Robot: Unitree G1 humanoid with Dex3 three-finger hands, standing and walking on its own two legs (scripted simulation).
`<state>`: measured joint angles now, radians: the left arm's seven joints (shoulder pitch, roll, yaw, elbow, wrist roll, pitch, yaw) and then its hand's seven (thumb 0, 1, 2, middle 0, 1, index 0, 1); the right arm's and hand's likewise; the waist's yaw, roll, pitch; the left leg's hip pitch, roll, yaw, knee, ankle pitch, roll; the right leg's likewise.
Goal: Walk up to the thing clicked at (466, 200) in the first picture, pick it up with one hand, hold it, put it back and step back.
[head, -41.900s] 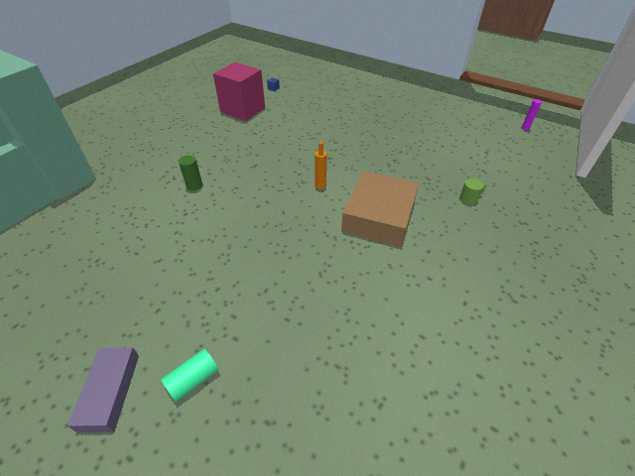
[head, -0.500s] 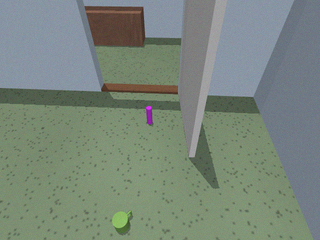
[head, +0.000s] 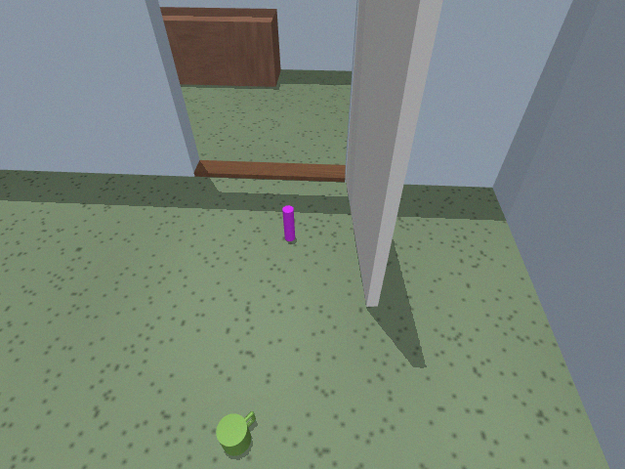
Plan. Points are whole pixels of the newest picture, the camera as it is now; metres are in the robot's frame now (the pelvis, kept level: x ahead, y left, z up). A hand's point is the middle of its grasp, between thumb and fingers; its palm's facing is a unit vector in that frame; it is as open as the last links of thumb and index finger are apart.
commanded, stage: stand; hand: left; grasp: from above
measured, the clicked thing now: (238, 430) +0.42 +0.23 -0.73
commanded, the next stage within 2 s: step back in 0.60 s
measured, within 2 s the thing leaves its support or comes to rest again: neither
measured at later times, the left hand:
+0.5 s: hand out of the picture +0.08 +0.25 -0.16, palm faces +0.00 -0.94 -0.34, open 7.4 cm
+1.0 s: hand out of the picture +0.10 +0.30 -0.18, palm faces +0.00 -0.92 -0.39, open 7.4 cm
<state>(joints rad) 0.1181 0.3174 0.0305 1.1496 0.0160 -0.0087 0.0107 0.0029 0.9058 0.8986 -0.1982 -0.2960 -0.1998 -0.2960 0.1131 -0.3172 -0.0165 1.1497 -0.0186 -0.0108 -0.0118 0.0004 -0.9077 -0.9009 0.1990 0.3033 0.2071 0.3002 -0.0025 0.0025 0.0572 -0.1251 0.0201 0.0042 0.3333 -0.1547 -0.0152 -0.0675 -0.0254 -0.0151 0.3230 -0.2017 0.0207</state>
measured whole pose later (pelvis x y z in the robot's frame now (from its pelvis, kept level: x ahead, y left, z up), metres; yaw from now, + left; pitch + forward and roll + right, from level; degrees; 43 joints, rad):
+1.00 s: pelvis -0.05 +0.03 -0.03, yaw +0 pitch -2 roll -1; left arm 0.01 0.41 0.07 0.93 0.01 0.06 0.03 0.00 0.91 0.90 -0.20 -0.30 -0.20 -0.30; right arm 0.12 -0.38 -0.05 0.98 -0.02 0.02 0.01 0.00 -0.91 -0.90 0.20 0.30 0.21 0.30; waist -0.02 -0.04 0.18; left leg -0.33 -0.02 -0.01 0.69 -0.34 0.03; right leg -0.41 0.03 0.12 0.89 -0.52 -0.02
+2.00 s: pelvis -0.30 +0.01 -0.02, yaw -4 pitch -2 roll -1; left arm 0.18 0.40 0.09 0.84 0.01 0.05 0.02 0.00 0.91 0.90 -0.20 -0.30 -0.20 -0.30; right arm 0.10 -0.36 -0.04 0.81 -0.03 0.02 -0.01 0.00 -0.90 -0.90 0.20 0.30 0.21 0.30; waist 0.01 -0.02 0.19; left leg -0.37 0.04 0.02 0.63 -0.22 0.02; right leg -0.32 0.04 0.09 0.93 -0.51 0.02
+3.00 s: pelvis -0.63 -0.01 -0.02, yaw +0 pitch -2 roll +1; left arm 0.22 0.36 0.08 0.90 0.05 0.01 0.00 0.01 0.90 0.90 -0.20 -0.30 -0.21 -0.30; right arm 0.21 -0.41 -0.06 0.93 -0.03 0.05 -0.01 0.00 -0.91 -0.90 0.20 0.30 0.21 0.30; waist 0.03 0.04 0.10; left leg -0.41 -0.06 -0.10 0.98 -0.45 -0.03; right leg -0.28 -0.02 -0.02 0.64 -0.33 -0.03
